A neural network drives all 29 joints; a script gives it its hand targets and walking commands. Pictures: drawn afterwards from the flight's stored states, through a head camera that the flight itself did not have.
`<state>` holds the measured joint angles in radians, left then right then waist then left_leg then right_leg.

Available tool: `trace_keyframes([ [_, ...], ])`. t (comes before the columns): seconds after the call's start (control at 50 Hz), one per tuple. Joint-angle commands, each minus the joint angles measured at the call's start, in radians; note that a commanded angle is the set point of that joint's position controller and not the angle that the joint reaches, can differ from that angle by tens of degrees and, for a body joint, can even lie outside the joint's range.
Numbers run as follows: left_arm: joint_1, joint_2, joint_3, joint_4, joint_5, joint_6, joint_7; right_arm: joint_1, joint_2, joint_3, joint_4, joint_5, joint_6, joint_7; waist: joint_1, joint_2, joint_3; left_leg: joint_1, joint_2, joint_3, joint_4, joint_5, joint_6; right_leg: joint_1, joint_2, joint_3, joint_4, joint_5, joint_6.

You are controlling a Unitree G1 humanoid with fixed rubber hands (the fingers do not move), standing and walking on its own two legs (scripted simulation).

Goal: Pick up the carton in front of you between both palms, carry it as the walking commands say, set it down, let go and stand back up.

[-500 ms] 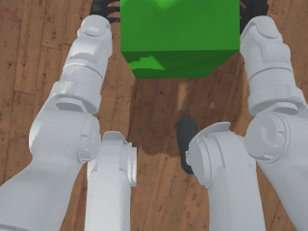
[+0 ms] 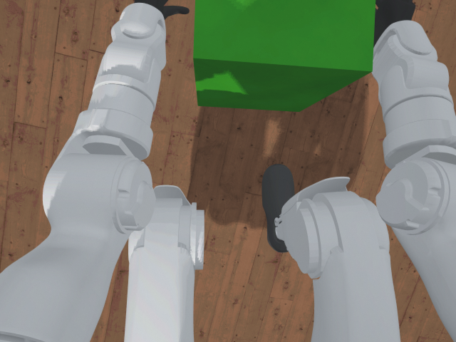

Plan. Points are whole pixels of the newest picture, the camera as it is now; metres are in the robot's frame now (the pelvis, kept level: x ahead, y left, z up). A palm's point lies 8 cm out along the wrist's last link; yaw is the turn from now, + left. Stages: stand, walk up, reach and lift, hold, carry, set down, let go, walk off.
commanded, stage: set down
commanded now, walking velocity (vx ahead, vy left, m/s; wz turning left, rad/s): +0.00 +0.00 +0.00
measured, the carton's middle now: (264, 30) +0.54 -0.08 -0.23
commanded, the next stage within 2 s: let go in 1.40 s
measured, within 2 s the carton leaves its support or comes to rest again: rests again in 0.18 s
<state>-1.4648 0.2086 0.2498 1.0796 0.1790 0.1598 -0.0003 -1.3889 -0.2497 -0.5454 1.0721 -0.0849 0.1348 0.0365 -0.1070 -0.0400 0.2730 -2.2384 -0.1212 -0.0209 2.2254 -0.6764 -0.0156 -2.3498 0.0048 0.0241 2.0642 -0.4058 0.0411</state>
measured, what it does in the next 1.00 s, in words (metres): rises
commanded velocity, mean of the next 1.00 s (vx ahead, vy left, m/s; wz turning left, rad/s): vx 0.00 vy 0.00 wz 0.00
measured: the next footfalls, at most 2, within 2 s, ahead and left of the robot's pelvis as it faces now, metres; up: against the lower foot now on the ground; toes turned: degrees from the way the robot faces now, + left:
none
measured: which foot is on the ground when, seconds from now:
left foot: down 0.00-1.00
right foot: down 0.00-1.00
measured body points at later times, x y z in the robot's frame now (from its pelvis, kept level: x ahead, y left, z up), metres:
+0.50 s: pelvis +0.00 +0.00 +0.00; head +0.37 +0.00 +0.26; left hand +0.59 +0.13 -0.16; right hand +0.52 -0.25 -0.16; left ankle +0.08 +0.11 -0.34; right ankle +0.15 -0.13 -0.34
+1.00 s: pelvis +0.02 -0.01 +0.12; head +0.35 -0.02 +0.43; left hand +0.59 +0.14 +0.01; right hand +0.51 -0.25 +0.00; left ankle +0.08 +0.11 -0.34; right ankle +0.15 -0.13 -0.34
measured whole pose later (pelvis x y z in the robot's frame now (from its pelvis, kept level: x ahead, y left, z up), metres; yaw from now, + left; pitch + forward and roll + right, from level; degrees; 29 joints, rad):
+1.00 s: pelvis +0.02 -0.01 +0.12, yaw +0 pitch +48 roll +1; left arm -1.26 0.37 0.14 0.95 -0.05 0.17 0.03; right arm -1.08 -0.20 -0.32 0.76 0.09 0.15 -0.12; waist -0.11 0.02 -0.02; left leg -2.00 -0.09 -0.03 1.77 -0.61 -0.02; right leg -2.11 0.01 0.03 1.65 -0.38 0.02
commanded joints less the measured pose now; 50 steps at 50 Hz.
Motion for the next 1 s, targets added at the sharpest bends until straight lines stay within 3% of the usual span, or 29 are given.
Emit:
trace_keyframes([
  [0.0, -0.300, -0.437, -0.147, -0.009, -0.012, -0.017, -0.107, -0.271, 0.621, 0.175, 0.067, 0.011, 0.018, 0.107, 0.069, 0.156, -0.734, 0.187, 0.017, 0.013, -0.294, 0.177, 0.031, 0.554, 0.068, -0.044, -0.026, 0.120, -0.010],
  [0.06, -0.265, -0.169, -0.108, -0.010, -0.019, -0.040, -0.049, -0.182, 0.361, 0.101, 0.086, 0.003, -0.017, 0.045, 0.056, 0.149, -0.761, 0.226, 0.039, 0.009, -0.299, 0.174, 0.013, 0.599, 0.045, -0.057, -0.025, 0.112, 0.005],
  [0.12, -0.219, 0.238, -0.107, -0.013, -0.076, -0.079, 0.064, -0.101, -0.085, 0.083, 0.065, 0.076, -0.097, -0.085, 0.043, 0.151, -0.820, 0.287, 0.066, -0.008, -0.302, 0.187, -0.004, 0.653, 0.021, -0.056, -0.024, 0.140, 0.017],
  [0.18, -0.290, 0.255, -0.198, -0.018, -0.210, -0.104, 0.082, -0.179, -0.156, 0.150, 0.071, 0.194, -0.150, -0.120, 0.005, 0.172, -0.883, 0.317, 0.081, -0.029, -0.278, 0.248, -0.008, 0.658, 0.006, -0.051, -0.004, 0.230, 0.010],
  [0.28, -0.361, 0.224, -0.338, -0.113, -0.372, -0.114, 0.057, -0.208, -0.186, 0.246, 0.053, 0.287, -0.184, -0.122, -0.077, 0.215, -0.999, 0.386, 0.100, -0.043, -0.250, 0.329, -0.019, 0.664, -0.026, -0.047, -0.008, 0.311, -0.011],
  [0.34, -0.330, 0.244, -0.340, -0.122, -0.393, -0.105, 0.058, -0.178, -0.202, 0.254, 0.024, 0.296, -0.181, -0.129, -0.094, 0.206, -1.100, 0.412, 0.099, -0.025, -0.247, 0.345, -0.024, 0.740, -0.027, -0.054, -0.017, 0.343, -0.012],
  [0.42, -0.240, 0.272, -0.281, -0.131, -0.347, -0.090, 0.076, -0.116, -0.205, 0.254, -0.072, 0.300, -0.163, -0.145, -0.065, 0.187, -1.284, 0.451, 0.080, 0.016, -0.264, 0.355, -0.023, 0.892, -0.016, -0.071, -0.037, 0.394, -0.006],
  [0.48, -0.202, 0.285, -0.229, -0.211, -0.304, -0.069, 0.092, -0.068, -0.200, 0.254, -0.206, 0.295, -0.134, -0.160, -0.043, 0.167, -1.431, 0.502, 0.056, 0.051, -0.301, 0.342, -0.017, 1.012, 0.006, -0.092, -0.076, 0.413, -0.007],
  [0.54, -0.179, 0.294, -0.189, -0.258, -0.280, -0.033, 0.102, -0.023, -0.179, 0.246, -0.305, 0.266, -0.085, -0.173, -0.035, 0.145, -1.442, 0.523, 0.039, 0.069, -0.356, 0.283, -0.005, 1.024, 0.024, -0.113, -0.137, 0.355, -0.001],
  [0.62, -0.149, 0.274, -0.151, -0.212, -0.272, -0.013, 0.091, -0.004, -0.127, 0.247, -0.325, 0.236, -0.050, -0.175, -0.032, 0.107, -1.263, 0.448, 0.034, 0.067, -0.430, 0.199, 0.011, 0.928, 0.028, -0.116, -0.215, 0.241, 0.008],
  [0.76, -0.102, 0.261, -0.120, -0.141, -0.258, -0.026, 0.054, 0.042, -0.078, 0.239, -0.328, 0.198, -0.037, -0.161, -0.032, 0.092, -1.235, 0.424, 0.029, 0.067, -0.547, 0.205, 0.004, 0.952, 0.031, -0.110, -0.326, 0.248, 0.014],
  [0.98, -0.052, 0.277, -0.094, -0.278, -0.224, -0.002, 0.019, 0.140, -0.070, 0.209, -0.461, 0.166, 0.003, -0.152, -0.038, 0.155, -1.440, 0.643, 0.018, 0.078, -0.720, 0.331, -0.016, 1.146, 0.049, -0.110, -0.508, 0.370, 0.007],
])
